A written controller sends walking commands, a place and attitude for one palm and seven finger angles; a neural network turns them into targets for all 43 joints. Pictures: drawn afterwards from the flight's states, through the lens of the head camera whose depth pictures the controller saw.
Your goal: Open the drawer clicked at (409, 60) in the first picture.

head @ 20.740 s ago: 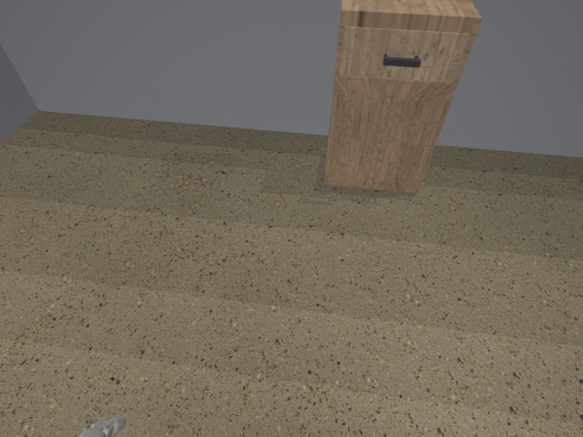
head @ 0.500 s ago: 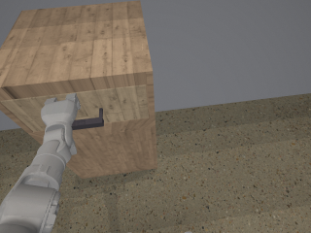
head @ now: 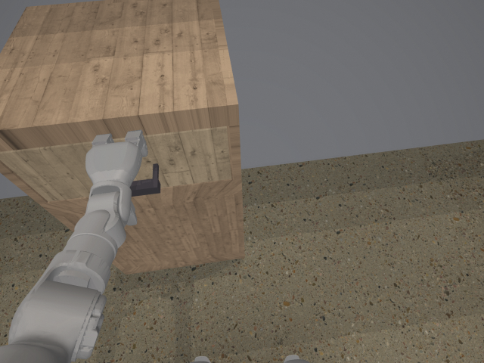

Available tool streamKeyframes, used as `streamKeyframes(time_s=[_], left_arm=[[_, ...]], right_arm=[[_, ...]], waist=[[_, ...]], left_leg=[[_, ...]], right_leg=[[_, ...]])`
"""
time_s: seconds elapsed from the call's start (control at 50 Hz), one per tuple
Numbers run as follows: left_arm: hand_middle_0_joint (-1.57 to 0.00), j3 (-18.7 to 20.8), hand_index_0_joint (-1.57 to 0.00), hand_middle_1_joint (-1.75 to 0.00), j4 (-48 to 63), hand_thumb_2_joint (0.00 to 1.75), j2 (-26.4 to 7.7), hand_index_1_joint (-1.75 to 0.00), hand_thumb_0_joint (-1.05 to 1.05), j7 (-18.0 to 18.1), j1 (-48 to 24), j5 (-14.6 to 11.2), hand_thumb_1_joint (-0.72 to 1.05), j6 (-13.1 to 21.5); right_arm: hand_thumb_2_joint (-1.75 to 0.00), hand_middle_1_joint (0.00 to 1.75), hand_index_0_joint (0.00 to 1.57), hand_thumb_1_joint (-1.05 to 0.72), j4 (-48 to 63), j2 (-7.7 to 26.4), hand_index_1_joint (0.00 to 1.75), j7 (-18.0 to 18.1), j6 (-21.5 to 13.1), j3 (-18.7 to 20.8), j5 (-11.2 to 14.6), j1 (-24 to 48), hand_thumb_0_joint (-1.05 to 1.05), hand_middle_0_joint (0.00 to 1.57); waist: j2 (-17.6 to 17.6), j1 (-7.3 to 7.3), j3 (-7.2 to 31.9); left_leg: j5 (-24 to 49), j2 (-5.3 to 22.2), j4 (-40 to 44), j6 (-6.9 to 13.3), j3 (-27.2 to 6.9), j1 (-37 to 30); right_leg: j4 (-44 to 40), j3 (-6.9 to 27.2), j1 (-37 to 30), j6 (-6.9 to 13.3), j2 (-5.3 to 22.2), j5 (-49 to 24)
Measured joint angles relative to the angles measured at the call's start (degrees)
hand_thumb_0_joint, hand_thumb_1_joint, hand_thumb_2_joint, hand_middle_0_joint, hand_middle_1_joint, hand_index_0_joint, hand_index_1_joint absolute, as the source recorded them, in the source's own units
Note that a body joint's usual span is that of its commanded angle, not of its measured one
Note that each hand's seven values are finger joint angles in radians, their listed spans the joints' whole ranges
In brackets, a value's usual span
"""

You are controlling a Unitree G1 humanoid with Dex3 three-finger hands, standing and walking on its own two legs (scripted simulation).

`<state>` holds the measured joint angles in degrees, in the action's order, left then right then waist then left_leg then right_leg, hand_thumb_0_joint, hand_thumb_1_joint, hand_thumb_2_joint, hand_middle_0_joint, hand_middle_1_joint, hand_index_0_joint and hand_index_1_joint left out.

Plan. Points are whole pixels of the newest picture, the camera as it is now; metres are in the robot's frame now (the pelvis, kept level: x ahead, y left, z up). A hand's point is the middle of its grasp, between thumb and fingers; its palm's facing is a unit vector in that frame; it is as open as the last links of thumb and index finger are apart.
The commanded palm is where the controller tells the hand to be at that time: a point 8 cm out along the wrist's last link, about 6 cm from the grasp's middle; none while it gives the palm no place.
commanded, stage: move the hooked fingers above the handle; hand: left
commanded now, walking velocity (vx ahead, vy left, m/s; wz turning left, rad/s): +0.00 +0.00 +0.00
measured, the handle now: (127, 180) +0.48 +0.24 -0.05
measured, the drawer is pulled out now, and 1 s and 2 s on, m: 0.00 0.00 0.00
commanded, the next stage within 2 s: lower the fingers behind the handle in 0.42 s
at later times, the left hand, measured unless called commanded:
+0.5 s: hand (115, 185) +0.44 +0.24 +0.00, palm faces -0.02 -0.04 -1.00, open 13.7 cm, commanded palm +0.43 +0.24 +0.07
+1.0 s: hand (118, 199) +0.42 +0.24 -0.03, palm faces -0.08 -0.04 -1.00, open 13.8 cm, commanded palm +0.41 +0.24 +0.03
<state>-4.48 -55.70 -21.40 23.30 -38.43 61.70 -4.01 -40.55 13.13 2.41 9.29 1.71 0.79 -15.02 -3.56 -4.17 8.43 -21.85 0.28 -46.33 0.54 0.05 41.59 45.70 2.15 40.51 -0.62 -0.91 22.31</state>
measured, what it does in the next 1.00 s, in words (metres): stands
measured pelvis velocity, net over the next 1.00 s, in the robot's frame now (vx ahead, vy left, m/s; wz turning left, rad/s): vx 0.00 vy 0.00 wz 0.01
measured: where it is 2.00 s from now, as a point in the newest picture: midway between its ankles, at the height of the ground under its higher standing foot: outside the picture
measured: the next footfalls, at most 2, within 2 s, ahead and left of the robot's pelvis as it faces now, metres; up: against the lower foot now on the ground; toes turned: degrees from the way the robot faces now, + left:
none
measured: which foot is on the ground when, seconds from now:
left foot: down 0.00-1.00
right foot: down 0.00-1.00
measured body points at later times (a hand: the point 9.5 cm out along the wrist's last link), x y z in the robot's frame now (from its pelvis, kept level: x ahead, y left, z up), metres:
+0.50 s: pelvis +0.00 +0.00 -0.01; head +0.10 +0.00 +0.43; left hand +0.44 +0.24 +0.05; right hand +0.04 -0.28 -0.14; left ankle +0.00 +0.12 -0.70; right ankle -0.01 -0.13 -0.70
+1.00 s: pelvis +0.00 +0.00 -0.01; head +0.10 +0.00 +0.43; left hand +0.42 +0.24 +0.02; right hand +0.05 -0.27 -0.14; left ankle +0.00 +0.12 -0.70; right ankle -0.01 -0.13 -0.70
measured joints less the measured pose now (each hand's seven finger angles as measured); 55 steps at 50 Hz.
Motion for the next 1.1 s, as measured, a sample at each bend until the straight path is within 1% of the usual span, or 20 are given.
streamKeyframes(time_s=[0.06, 0.1, 0.14, 0.2, 0.26, 0.32, 0.38, 0.42, 0.44, 0.52, 0.56, 0.64, 0.68, 0.8, 0.9, 0.96, 1.02, 1.06, 1.1], left_arm=[[-0.36, 0.26, -0.37, -1.23, -1.16, 0.3, -0.9, -1.26, 0.0, -3.31, -0.24, -0.79, -0.49, 0.67], [-0.35, 0.64, -0.36, -1.22, -1.5, 0.3, -1.75, -1.24, 0.0, -4.88, -0.33, -0.91, -0.49, 1.98], [-0.34, 1.42, -0.35, -1.22, -1.7, 0.3, -2.77, -1.23, 0.0, -5.8, -0.34, -0.74, -0.49, 3.27], [-0.33, 2.65, -0.34, -1.21, -1.73, 0.3, -4.42, -1.22, 0.0, -5.96, -0.01, -0.25, -0.49, 5.15], [-0.32, 3.59, -0.33, -1.21, -1.29, 0.3, -5.96, -1.21, 0.0, -5.29, 0.94, 0.3, -0.49, 6.69], [-0.32, 3.27, -0.32, -1.2, -0.12, 0.3, -6.58, -1.21, 0.0, -4.31, 1.83, 0.57, -0.48, 8.06], [-0.32, 2.19, -0.32, -1.2, 1.85, 0.3, -5.93, -1.2, -0.01, -3.18, 2.37, 0.29, -0.48, 9.06], [-0.32, 1.79, -0.32, -1.2, 2.9, 0.3, -5.11, -1.2, -0.01, -2.31, 2.28, 0.1, -0.48, 9.41], [-0.32, 1.85, -0.32, -1.2, 3.15, 0.3, -4.73, -1.2, -0.01, -1.79, 2.1, 0.18, -0.49, 9.39], [-0.37, 2.15, -0.35, -1.23, 2.16, 0.3, -3.23, -1.23, -0.01, 0.0, 2.05, 0.49, -0.48, 7.27], [-0.37, 2.13, -0.36, -1.23, 1.49, 0.3, -2.65, -1.24, -0.01, 0.35, 2.1, 0.39, -0.48, 6.04], [-0.36, 1.86, -0.36, -1.22, -0.15, 0.3, -1.95, -1.23, -0.01, -0.3, 1.73, 0.18, -0.48, 4.2], [-0.35, 1.83, -0.35, -1.22, -0.94, 0.3, -1.91, -1.22, 0.0, -0.93, 1.34, 0.05, -0.48, 3.87], [-0.33, 2.14, -0.33, -1.21, -1.81, 0.3, -2.83, -1.21, 0.0, -2.77, 0.96, 0.41, -0.48, 5.02], [-0.32, 2.79, -0.32, -1.2, -1.55, 0.3, -3.34, -1.2, 0.0, -2.78, 2.13, 0.82, -0.49, 7.13], [-0.32, 3.13, -0.32, -1.2, -0.11, 0.3, -3.33, -1.2, -0.01, -1.66, 3.33, 1.42, -0.48, 8.79], [-0.32, 3.65, -0.32, -1.2, 1.36, 0.3, -3.1, -1.2, -0.01, 0.4, 4.14, 2.16, -0.48, 9.85], [-0.32, 4.05, -0.32, -1.2, 1.76, 0.3, -2.9, -1.2, -0.01, 2.08, 4.2, 2.56, -0.49, 9.67], [-0.32, 4.07, -0.32, -1.2, 1.35, 0.3, -2.65, -1.2, -0.01, 3.58, 3.72, 2.73, -0.49, 8.45]], right_arm=[[-0.9, 0.3, 0.2, -0.91, 0.84, -0.35, 0.3, 0.82, 0.22, -0.91, 0.51, -0.46, 0.01, 0.2], [-0.9, 0.3, 0.2, -0.91, 1.56, -0.27, 0.3, 1.28, 0.07, -1.09, 0.72, -0.95, 0.01, 0.2], [-0.9, 0.3, 0.2, -0.91, 2.2, 0.06, 0.3, 1.57, -0.3, -0.95, 0.78, -1.49, 0.01, 0.2], [-0.9, 0.3, 0.2, -0.91, 2.72, 0.86, 0.3, 1.65, -1.01, -0.15, 0.62, -2.35, 0.01, 0.2], [-0.9, 0.3, 0.2, -0.91, 2.59, 1.78, 0.3, 1.47, -1.75, 1.09, 0.32, -3.3, 0.01, 0.2], [-0.9, 0.3, 0.2, -0.91, 1.71, 2.4, 0.3, 1.15, -2.56, 2.56, -0.1, -4.24, 0.01, 0.2], [-0.9, 0.3, 0.2, -0.91, 0.37, 2.62, 0.3, 0.79, -3.07, 3.62, -0.59, -4.74, 0.01, 0.2], [-0.9, 0.3, 0.2, -0.91, -0.48, 2.52, 0.3, 0.58, -3.2, 3.85, -0.81, -4.6, 0.01, 0.2], [-0.9, 0.3, 0.2, -0.91, -0.79, 2.4, 0.3, 0.49, -3.19, 3.79, -0.89, -4.39, 0.01, 0.2], [-0.9, 0.3, 0.2, -0.91, -1.11, 1.85, 0.3, -0.22, -2.9, 3.23, -1.06, -3.66, 0.01, 0.2], [-0.9, 0.3, 0.2, -0.91, -0.97, 1.5, 0.3, -0.65, -2.59, 2.75, -0.98, -3.13, 0.01, 0.2], [-0.9, 0.3, 0.2, -0.91, -0.3, 0.59, 0.3, -1.07, -2.07, 1.74, -0.71, -2.37, 0.01, 0.2], [-0.9, 0.3, 0.2, -0.91, 0.14, 0.19, 0.3, -1.06, -1.87, 1.25, -0.57, -2.1, 0.01, 0.2], [-0.9, 0.3, 0.2, -0.91, 1.48, -0.12, 0.3, -0.79, -1.71, 0.82, -0.44, -2.23, 0.01, 0.2], [-0.9, 0.3, 0.2, -0.91, 1.6, 0.45, 0.3, -0.76, -2.14, 1.65, -0.79, -2.92, 0.01, 0.2], [-0.9, 0.3, 0.2, -0.91, 1.1, 0.83, 0.3, -0.77, -2.51, 2.46, -1.23, -3.33, 0.01, 0.2], [-0.9, 0.3, 0.2, -0.91, 0.23, 1.19, 0.3, -0.89, -2.71, 3.07, -1.76, -3.35, 0.01, 0.2], [-0.9, 0.3, 0.2, -0.91, -0.41, 1.33, 0.3, -1.09, -2.73, 3.3, -2.04, -3.12, 0.01, 0.2], [-0.9, 0.3, 0.2, -0.91, -0.93, 1.38, 0.3, -1.4, -2.7, 3.41, -2.23, -2.77, 0.01, 0.2]], waist=[[0.27, -0.47, -0.28], [0.49, -0.74, -0.49], [0.75, -0.86, -0.66], [1.08, -0.72, -0.86], [1.22, -0.29, -0.77], [1.2, 0.31, -0.55], [1.16, 0.79, -0.22], [1.18, 0.71, 0.03], [1.24, 0.55, 0.17], [0.89, 0.08, 0.89], [0.64, 0.01, 0.9], [0.37, 0.02, 0.95], [0.41, 0.01, 0.8], [0.65, 0.08, 0.76], [0.96, 0.31, 0.95], [1.11, 0.44, 1.24], [1.1, 0.4, 1.65], [1.09, 0.31, 1.9], [0.96, 0.15, 2.07]], left_leg=[[0.74, 0.12, 1.79, -0.08, 0.29, -2.08], [1.02, 0.19, 2.33, -0.17, 0.29, -2.66], [1.12, 0.26, 2.3, -0.27, 0.24, -2.49], [0.97, 0.35, 1.49, -0.37, 0.05, -1.18], [0.55, 0.38, 0.13, -0.41, -0.29, 0.9], [-0.05, 0.26, -1.46, -0.4, -0.95, 2.98], [-0.74, 0.07, -2.89, -0.36, -1.65, 4.37], [-1.19, -0.03, -3.59, -0.31, -2.01, 4.77], [-1.39, -0.03, -3.82, -0.28, -2.07, 4.82], [-1.84, -0.02, -3.92, -0.17, -2.07, 4.27], [-1.82, 0.03, -3.51, -0.07, -1.82, 3.5], [-1.37, 0.04, -2.24, 0.09, -1.24, 2.03], [-1.11, 0.03, -1.7, 0.13, -1.01, 1.46], [-0.74, 0.03, -1.5, 0.1, -0.68, 1.77], [-1.27, 0.12, -3.19, 0.04, -0.76, 3.96], [-1.9, 0.16, -4.85, -0.02, -1.02, 5.83], [-2.65, 0.2, -6.74, -0.08, -1.33, 7.77], [-3.11, 0.23, -7.87, -0.11, -1.43, 8.86], [-3.45, 0.25, -8.77, -0.14, -1.56, 9.75]], right_leg=[[-1.46, 0.29, -1.8, 0.09, -0.09, -0.68], [-1.94, 0.29, -2.35, 0.19, -0.15, -0.95], [-1.9, 0.24, -2.17, 0.28, -0.22, -1.04], [-1.21, 0.04, -0.97, 0.4, -0.33, -0.9], [-0.14, -0.3, 0.85, 0.45, -0.38, -0.53], [0.96, -0.96, 2.46, 0.45, -0.3, 0.06], [1.82, -1.67, 3.32, 0.39, -0.15, 0.73], [2.18, -2.02, 3.43, 0.34, -0.08, 1.14], [2.28, -2.08, 3.4, 0.32, -0.08, 1.3], [2.01, -2.08, 2.69, 0.24, -0.1, 1.54], [1.58, -1.82, 2.02, 0.15, -0.13, 1.4], [0.6, -1.24, 0.87, 0.02, -0.09, 0.91], [0.27, -1.01, 0.46, -0.03, -0.06, 0.69], [0.47, -0.69, 1.05, -0.02, -0.06, 0.44], [2.12, -0.78, 3.22, 0.01, -0.17, 0.96], [3.58, -1.04, 4.92, 0.05, -0.25, 1.56], [5.24, -1.34, 6.65, 0.09, -0.33, 2.28], [6.28, -1.45, 7.68, 0.12, -0.39, 2.72], [7.1, -1.57, 8.5, 0.14, -0.43, 3.06]])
